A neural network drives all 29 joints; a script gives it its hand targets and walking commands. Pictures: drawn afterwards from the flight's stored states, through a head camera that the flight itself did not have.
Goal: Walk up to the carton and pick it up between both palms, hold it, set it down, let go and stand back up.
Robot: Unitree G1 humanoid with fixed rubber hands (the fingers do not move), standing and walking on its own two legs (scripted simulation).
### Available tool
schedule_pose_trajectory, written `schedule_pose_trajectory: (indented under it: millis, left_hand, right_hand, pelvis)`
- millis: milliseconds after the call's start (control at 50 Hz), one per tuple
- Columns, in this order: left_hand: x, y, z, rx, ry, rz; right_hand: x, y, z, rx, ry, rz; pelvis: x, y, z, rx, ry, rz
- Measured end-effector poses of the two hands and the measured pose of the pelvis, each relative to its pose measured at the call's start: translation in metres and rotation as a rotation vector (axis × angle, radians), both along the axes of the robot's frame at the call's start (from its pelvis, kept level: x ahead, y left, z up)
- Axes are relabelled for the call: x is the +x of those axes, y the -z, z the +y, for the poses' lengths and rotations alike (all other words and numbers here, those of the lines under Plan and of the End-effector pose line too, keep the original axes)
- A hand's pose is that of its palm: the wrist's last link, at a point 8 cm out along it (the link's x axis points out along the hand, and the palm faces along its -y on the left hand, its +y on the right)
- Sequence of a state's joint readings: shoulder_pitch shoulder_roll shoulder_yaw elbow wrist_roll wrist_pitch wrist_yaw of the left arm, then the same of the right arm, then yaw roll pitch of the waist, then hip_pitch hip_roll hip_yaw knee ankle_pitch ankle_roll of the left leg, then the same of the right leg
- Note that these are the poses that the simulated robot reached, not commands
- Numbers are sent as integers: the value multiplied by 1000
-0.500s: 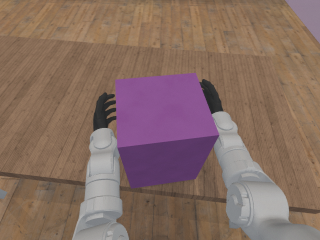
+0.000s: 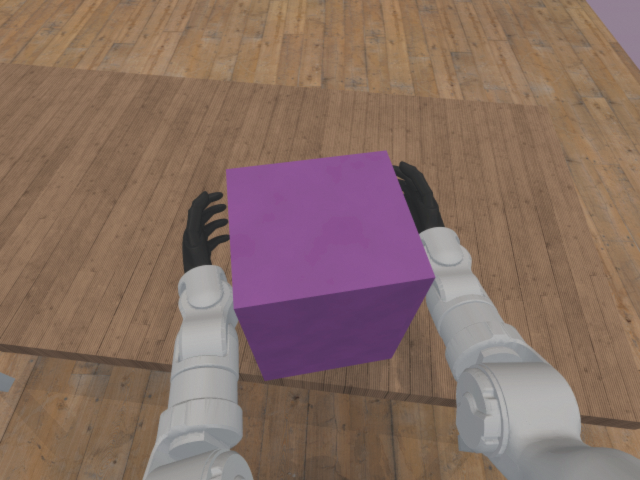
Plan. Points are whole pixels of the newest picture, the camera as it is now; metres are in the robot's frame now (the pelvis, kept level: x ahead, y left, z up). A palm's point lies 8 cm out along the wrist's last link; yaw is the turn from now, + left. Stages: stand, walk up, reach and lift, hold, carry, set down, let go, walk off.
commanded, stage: set down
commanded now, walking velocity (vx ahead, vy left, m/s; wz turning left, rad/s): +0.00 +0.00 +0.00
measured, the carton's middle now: (319, 276) +0.36 +0.03 +0.01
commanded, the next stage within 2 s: none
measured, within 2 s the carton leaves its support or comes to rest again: neither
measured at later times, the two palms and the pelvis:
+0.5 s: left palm (209, 273) +0.34 +0.17 +0.04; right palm (431, 226) +0.43 -0.11 +0.05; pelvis +0.00 -0.01 +0.00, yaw +0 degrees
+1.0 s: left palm (192, 327) +0.28 +0.17 +0.03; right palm (468, 277) +0.36 -0.16 +0.03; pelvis -0.04 -0.01 +0.00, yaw -1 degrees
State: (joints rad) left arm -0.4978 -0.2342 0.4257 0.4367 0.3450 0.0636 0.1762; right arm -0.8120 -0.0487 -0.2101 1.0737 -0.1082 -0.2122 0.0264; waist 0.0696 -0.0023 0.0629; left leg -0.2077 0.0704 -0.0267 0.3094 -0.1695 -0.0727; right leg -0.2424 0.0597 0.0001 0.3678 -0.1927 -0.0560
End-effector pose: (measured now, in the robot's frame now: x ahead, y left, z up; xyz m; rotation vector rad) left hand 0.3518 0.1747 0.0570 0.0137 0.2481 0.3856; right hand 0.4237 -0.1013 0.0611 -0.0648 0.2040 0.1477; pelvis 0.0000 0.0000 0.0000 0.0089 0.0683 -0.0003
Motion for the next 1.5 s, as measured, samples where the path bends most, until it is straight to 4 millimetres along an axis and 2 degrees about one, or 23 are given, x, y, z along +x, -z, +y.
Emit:
schedule_pose_trajectory:
  millis: [180,340,500,700,800,940,1000,1080,1240,1340,1420,1500]
  left_hand:
    - [-5,5,5,-4,-63,13]
    - [-8,16,1,-43,-66,42]
    - [-9,17,-7,-36,-50,36]
    - [-17,10,-10,-32,-46,0]
    - [-36,19,-8,-38,-40,25]
    - [-69,32,1,-15,-45,57]
    - [-75,30,0,-29,-48,37]
    - [-77,24,-5,-33,-42,9]
    - [-71,34,-12,-51,-29,61]
    - [-69,43,-15,-42,-2,85]
    - [-81,47,-4,-6,-3,80]
    - [-108,51,12,19,-38,83]
  right_hand:
    - [1,2,3,8,-5,20]
    - [3,6,1,-14,-29,35]
    - [1,10,-13,-29,-25,43]
    - [-3,-6,-36,-64,-16,-9]
    - [-16,-2,-41,-66,-29,-6]
    - [-53,22,-51,-65,-40,53]
    - [-64,26,-56,-54,-30,68]
    - [-69,23,-63,-33,-13,62]
    - [-63,23,-74,-59,-14,87]
    - [-64,39,-84,-74,-7,123]
    - [-82,58,-97,-78,4,139]
    - [-111,74,-110,-93,-5,140]
  pelvis:
    - [1,0,-1,0,1,11]
    - [0,1,-4,-2,4,29]
    - [-3,2,-8,-4,8,41]
    - [-8,2,-10,-5,10,33]
    - [-16,2,-9,-6,11,23]
    - [-30,2,-9,-5,12,4]
    - [-36,2,-10,-5,13,-3]
    - [-40,3,-10,-4,13,-9]
    - [-33,2,-11,-4,12,0]
    - [-23,2,-9,-6,11,13]
    - [-17,1,-8,-4,9,21]
    - [-16,0,-8,2,5,20]
